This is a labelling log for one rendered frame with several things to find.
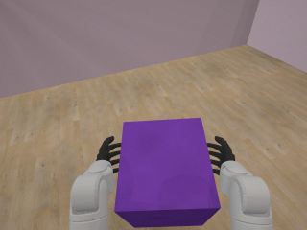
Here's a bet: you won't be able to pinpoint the robot right hand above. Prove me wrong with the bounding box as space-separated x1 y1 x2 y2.
206 136 235 175

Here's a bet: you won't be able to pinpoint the right robot forearm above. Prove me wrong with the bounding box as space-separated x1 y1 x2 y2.
219 160 273 230

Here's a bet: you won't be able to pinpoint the carton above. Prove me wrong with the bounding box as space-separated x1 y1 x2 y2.
114 118 221 228

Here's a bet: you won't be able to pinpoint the robot left hand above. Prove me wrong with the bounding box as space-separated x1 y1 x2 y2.
96 136 122 173

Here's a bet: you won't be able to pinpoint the left robot forearm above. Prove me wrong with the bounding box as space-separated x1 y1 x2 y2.
69 160 115 230

